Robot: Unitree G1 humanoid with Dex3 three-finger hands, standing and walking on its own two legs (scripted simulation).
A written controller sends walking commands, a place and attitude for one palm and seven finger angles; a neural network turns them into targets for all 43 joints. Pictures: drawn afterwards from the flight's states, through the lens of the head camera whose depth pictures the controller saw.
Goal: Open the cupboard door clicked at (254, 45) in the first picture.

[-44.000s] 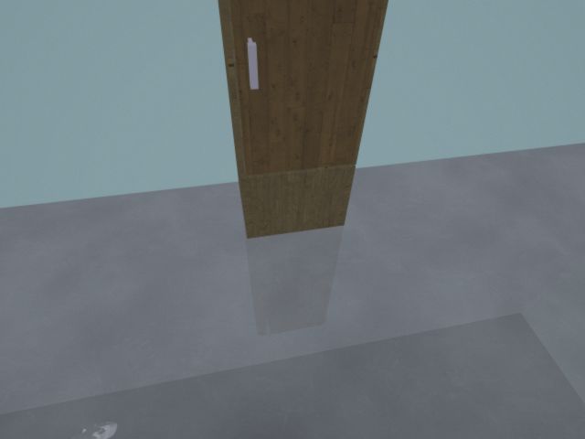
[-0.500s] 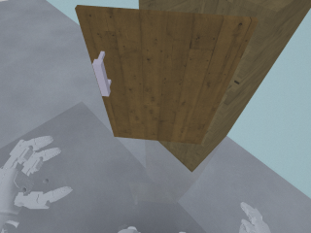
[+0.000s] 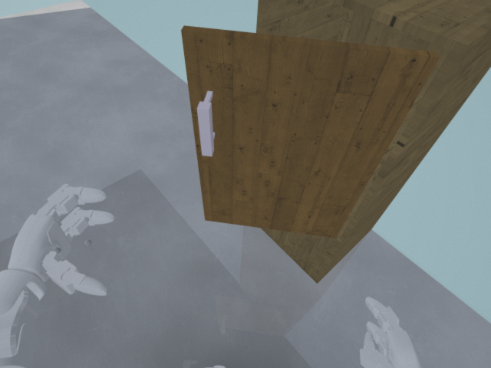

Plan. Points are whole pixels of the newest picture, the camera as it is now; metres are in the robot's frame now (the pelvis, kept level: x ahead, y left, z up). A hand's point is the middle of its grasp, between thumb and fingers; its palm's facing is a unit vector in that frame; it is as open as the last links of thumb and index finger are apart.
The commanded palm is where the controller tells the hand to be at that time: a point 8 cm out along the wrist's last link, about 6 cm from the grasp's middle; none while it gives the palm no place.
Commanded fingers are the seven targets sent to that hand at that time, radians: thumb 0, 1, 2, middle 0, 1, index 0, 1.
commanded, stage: raise the hand with hooked fingers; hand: left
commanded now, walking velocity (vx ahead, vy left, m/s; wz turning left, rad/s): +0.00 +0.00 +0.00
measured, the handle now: (208, 124) +0.55 +0.13 +0.08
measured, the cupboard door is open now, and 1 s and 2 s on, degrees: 41 41 41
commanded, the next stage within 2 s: move the hooked fingers beside the handle in 0.64 s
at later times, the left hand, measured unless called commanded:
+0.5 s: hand (81, 217) +0.30 +0.27 +0.10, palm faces +0.01 -1.00 -0.05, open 14.0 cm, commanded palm +0.27 +0.31 +0.10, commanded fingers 0.00 -0.50 0.30 -0.30 -1.20 -0.30 -1.20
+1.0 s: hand (105, 205) +0.32 +0.25 +0.09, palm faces -0.01 -1.00 -0.04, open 14.0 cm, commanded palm +0.30 +0.29 +0.10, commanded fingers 0.00 -0.50 0.30 -0.30 -1.20 -0.30 -1.20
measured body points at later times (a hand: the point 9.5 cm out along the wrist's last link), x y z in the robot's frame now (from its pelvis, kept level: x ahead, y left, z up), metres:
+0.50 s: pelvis +0.01 -0.01 +0.01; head +0.04 +0.01 +0.46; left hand +0.29 +0.33 +0.10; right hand +0.15 -0.26 -0.06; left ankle +0.01 +0.03 -0.70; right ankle +0.00 -0.12 -0.70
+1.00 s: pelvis +0.00 -0.04 +0.01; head +0.05 -0.03 +0.45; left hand +0.32 +0.30 +0.10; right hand +0.15 -0.29 -0.07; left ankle +0.01 +0.03 -0.70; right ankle +0.00 -0.12 -0.70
